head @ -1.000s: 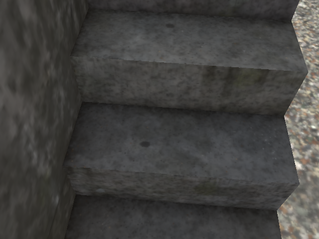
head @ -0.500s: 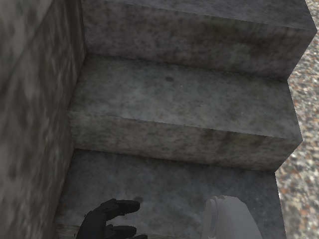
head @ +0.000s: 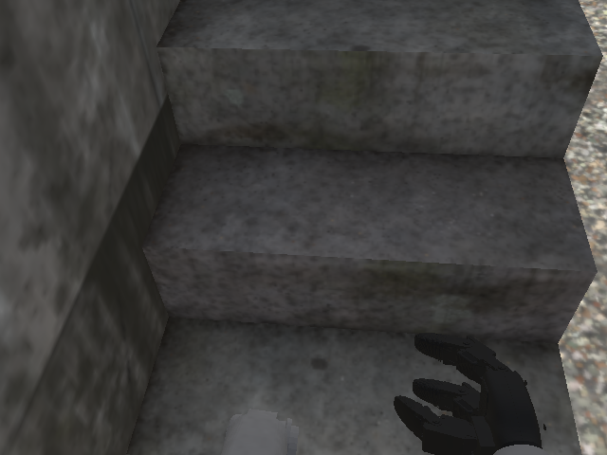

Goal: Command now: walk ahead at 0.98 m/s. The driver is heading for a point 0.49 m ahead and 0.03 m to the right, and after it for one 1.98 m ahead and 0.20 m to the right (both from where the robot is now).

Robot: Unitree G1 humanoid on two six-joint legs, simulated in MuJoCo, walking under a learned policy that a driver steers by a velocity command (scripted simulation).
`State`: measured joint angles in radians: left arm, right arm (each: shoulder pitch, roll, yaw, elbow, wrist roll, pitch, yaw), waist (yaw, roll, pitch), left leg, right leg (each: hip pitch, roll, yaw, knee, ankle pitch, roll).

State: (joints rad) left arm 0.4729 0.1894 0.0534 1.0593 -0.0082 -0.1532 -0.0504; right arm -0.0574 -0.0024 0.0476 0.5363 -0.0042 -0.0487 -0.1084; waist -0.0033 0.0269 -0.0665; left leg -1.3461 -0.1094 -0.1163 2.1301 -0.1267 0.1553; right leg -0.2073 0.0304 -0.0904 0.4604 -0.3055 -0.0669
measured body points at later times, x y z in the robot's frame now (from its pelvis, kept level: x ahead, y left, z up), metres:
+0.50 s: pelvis +0.24 -0.02 +0.20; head +0.26 -0.02 +0.65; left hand +0.51 +0.11 +0.16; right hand +0.20 -0.27 +0.06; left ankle +0.18 +0.09 -0.54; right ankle +0.35 -0.16 -0.20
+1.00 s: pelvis +0.57 -0.08 +0.43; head +0.59 -0.11 +0.88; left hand +0.48 +0.16 +0.31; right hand +0.85 -0.23 +0.39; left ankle +0.71 +0.00 -0.12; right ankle +0.42 -0.19 -0.31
